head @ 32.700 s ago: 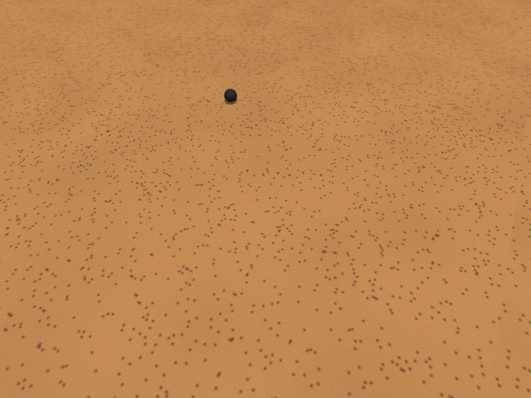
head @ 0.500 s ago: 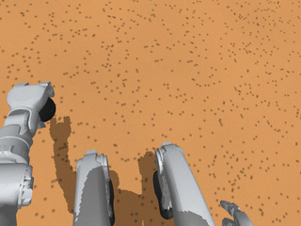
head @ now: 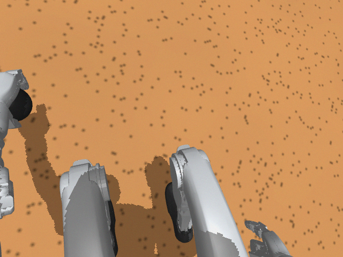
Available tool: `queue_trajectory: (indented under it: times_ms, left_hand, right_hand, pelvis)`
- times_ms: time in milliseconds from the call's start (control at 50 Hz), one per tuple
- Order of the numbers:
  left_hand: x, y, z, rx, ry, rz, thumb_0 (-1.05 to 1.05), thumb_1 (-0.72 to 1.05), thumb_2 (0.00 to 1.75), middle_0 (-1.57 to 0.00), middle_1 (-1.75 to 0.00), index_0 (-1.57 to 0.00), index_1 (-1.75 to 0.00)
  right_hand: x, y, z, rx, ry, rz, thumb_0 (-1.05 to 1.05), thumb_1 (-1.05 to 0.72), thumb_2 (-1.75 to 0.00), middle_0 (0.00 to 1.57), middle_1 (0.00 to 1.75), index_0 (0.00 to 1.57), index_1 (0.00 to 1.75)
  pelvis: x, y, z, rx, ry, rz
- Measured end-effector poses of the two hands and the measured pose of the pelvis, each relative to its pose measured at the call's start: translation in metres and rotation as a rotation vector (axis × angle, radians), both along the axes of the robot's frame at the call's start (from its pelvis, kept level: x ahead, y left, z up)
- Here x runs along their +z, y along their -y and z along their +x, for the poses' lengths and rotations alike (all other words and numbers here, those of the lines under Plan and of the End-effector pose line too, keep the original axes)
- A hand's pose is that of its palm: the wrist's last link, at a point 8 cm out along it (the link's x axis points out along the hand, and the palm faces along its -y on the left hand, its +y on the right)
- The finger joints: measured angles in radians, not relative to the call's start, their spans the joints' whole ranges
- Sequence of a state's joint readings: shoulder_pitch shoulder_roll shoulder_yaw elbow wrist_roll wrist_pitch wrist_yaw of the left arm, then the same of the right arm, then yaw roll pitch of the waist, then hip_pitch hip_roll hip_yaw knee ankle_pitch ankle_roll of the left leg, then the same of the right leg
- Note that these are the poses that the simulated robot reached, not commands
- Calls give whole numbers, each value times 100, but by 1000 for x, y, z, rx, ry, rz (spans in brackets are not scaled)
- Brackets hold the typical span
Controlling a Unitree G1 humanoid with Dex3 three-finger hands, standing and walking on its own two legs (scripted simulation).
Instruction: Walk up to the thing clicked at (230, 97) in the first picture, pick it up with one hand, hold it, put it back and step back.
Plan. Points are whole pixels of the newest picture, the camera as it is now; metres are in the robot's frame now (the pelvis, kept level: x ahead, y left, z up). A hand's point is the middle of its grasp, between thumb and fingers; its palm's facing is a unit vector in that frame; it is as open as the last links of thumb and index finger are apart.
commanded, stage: crouch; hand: left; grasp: from above
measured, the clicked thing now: (10, 104) +0.47 +0.32 -0.19
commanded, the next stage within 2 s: lower in 0.40 s
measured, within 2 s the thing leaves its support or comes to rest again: neither
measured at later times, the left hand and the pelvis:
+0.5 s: hand (12, 106) +0.47 +0.32 -0.21, palm faces -0.46 -0.06 -0.89, open 10.8 cm; pelvis -0.01 +0.00 -0.05, yaw -2 degrees
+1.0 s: hand (21, 111) +0.47 +0.32 -0.27, palm faces -0.46 -0.08 -0.88, open 10.7 cm; pelvis +0.00 +0.00 -0.08, yaw -4 degrees
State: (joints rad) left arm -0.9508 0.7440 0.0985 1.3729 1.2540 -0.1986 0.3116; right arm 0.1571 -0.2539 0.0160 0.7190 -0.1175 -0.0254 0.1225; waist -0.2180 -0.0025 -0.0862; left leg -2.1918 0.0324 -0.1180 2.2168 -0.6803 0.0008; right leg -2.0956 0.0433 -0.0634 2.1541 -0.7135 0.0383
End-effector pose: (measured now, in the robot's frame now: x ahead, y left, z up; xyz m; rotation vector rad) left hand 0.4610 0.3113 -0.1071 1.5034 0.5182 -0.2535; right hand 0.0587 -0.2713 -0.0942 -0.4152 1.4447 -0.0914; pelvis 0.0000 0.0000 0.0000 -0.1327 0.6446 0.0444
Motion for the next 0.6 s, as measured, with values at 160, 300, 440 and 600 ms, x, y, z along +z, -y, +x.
queue_trajectory:
  times_ms: [160,300,440,600]
  left_hand:
    - [-20,-3,3,-3,9,-2,2,-10,65,-44,-95,-51,-88]
    - [-33,-6,6,-3,7,10,2,-10,64,-45,-95,-51,-88]
    - [-42,-8,11,3,8,14,2,-11,65,-45,-95,-52,-87]
    - [-53,-9,16,8,3,10,1,-11,64,-46,-94,-53,-87]
  right_hand:
    - [-17,-3,-23,-8,-45,4,0,-91,-90,20,30,20,30]
    - [-30,-4,-31,-7,-61,3,0,-91,-89,20,30,20,30]
    - [-40,-4,-29,9,-62,4,0,-91,-89,20,30,20,30]
    - [-46,-2,-23,31,-58,-3,0,-91,-89,20,30,20,30]
  pelvis:
    - [-22,0,-6,-10,27,-10]
    - [-37,1,-8,-15,39,-14]
    - [-47,2,-7,-22,47,-17]
    - [-55,2,-5,-28,56,-23]
